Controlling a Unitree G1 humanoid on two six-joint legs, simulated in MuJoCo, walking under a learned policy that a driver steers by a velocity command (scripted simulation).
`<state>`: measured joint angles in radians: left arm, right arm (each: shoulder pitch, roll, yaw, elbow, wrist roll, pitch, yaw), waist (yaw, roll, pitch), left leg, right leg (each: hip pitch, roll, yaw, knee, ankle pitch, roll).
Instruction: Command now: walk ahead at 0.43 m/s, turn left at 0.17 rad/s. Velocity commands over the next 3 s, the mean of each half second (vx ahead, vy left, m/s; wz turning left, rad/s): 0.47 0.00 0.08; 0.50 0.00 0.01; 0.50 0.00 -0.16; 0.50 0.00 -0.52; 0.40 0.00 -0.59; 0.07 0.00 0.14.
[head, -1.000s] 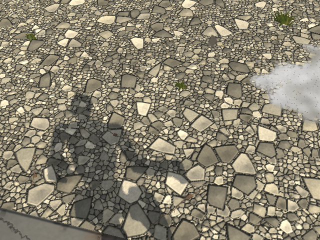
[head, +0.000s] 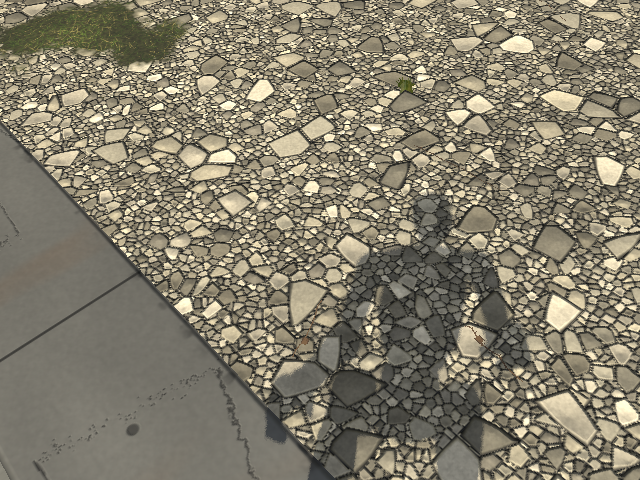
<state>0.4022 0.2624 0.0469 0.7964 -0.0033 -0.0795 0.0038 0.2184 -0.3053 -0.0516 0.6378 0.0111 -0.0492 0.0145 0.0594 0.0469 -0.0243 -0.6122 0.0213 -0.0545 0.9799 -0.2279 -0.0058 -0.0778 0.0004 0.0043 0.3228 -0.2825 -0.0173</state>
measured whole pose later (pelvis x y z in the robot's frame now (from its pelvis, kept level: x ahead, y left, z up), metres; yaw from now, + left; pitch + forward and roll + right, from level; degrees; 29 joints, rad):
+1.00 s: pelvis +0.55 +0.01 +0.00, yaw +1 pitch +1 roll -1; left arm 0.33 0.28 0.04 0.79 0.00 -0.09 -0.03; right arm 0.19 -0.31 -0.05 0.73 0.00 -0.06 0.00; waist 0.04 0.04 0.02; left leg -0.65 0.12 -0.04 1.00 -0.20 -0.02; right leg -0.17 0.06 -0.06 0.30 -0.16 -0.07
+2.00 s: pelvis +1.09 -0.03 +0.00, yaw -23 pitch +1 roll +0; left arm 0.29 0.28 0.07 0.70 -0.01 -0.05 -0.02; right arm 0.13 -0.30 -0.06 0.75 -0.01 -0.10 0.00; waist 0.03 0.02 0.06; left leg -0.55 0.10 -0.06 1.09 -0.31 -0.02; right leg -0.26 0.11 0.03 0.42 -0.16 -0.10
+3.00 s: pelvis +1.39 -0.13 -0.02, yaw -32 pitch +0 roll -1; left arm 0.11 0.28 0.08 0.65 0.01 0.03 0.05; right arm 0.18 -0.32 -0.06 0.80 0.00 0.03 0.01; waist -0.02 -0.01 0.04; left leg -0.31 -0.01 0.00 0.66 -0.36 0.02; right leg -0.34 -0.07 -0.07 0.66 -0.30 0.04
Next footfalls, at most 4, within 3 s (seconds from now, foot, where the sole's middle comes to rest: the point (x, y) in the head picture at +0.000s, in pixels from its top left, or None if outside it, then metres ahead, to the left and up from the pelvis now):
0.22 left None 0.27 0.16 -0.78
0.74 right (407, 447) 0.59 -0.07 -0.78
1.28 left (303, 330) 0.88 0.17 -0.78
1.80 right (413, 252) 1.14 -0.11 -0.78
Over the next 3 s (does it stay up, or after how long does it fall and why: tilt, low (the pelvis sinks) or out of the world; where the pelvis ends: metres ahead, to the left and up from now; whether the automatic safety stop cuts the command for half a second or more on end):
stays up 1.39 -0.13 -0.02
